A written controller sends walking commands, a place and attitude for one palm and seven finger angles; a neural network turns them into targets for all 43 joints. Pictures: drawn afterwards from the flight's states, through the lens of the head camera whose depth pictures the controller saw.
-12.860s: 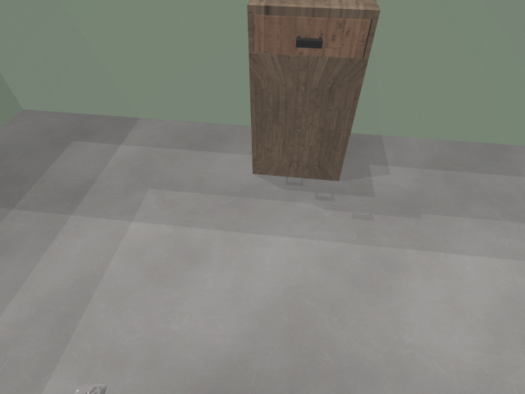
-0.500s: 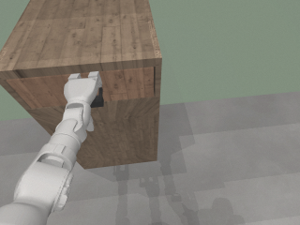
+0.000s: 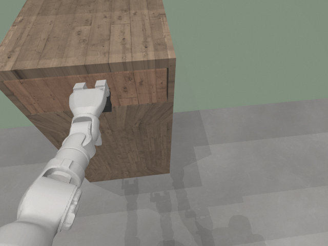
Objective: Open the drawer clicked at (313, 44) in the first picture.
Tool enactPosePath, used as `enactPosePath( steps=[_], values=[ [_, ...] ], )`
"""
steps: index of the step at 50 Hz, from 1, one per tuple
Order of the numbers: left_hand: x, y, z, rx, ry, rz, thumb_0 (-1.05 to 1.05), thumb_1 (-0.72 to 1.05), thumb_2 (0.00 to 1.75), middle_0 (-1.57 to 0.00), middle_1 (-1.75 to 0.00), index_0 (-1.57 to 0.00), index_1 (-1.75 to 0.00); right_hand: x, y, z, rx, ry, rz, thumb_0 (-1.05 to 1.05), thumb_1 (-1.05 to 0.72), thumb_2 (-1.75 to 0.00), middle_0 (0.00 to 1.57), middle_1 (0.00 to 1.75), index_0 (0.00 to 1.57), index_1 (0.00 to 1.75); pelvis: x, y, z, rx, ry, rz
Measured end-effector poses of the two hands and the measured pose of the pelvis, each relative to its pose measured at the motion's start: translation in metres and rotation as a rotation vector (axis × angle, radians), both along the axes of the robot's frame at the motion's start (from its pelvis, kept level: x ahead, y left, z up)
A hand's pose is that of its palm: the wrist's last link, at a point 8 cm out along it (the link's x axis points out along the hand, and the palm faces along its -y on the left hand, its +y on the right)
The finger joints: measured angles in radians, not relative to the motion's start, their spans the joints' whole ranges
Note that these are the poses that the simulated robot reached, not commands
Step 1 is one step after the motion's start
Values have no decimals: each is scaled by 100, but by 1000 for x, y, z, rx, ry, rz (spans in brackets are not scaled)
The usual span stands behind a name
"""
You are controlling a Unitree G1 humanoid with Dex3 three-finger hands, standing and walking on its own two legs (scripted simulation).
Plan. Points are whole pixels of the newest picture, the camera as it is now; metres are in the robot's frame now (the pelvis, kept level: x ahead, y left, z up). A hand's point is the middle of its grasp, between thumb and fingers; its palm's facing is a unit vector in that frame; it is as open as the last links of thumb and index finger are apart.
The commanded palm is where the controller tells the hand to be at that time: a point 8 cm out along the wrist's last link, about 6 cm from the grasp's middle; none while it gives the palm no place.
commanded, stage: lower the fingers behind the handle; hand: left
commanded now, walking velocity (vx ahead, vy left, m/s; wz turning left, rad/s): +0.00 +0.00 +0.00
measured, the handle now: (93, 100) +0.52 +0.19 +0.02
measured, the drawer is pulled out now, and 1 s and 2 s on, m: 0.00 0.00 0.00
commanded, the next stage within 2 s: lift the fingers back up to retry in 0.68 s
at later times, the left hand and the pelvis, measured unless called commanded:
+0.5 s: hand (95, 112) +0.47 +0.18 +0.03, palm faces +0.00 -0.01 -1.00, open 13.8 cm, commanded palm +0.45 +0.19 +0.05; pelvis -0.02 +0.01 -0.01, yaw +0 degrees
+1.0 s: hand (95, 111) +0.47 +0.18 +0.03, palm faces -0.02 -0.02 -1.00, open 13.7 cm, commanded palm +0.45 +0.18 +0.09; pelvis -0.02 +0.02 -0.01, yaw -1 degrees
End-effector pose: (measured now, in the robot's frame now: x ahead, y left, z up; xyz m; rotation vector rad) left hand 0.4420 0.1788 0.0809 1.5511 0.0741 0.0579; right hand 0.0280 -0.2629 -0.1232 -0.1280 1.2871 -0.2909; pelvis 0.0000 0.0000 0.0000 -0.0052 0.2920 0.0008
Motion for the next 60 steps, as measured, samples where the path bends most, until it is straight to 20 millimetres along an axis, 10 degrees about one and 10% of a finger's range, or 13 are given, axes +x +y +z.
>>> enactPosePath(
  steps=[41,60],
  values=[
    [8,0,-1,12,-11,7,0,-49,30,-32,-120,-29,-136,-51,16,-5,-31,35,-27,1,-91,-90,20,30,20,30,-27,13,-14,-16,41,-8],
    [8,3,21,-23,-23,-15,0,-49,30,-32,-120,-32,-122,-23,22,2,1,9,-27,1,-91,-90,20,30,20,30,-5,16,1,-13,-11,-12]
  ],
)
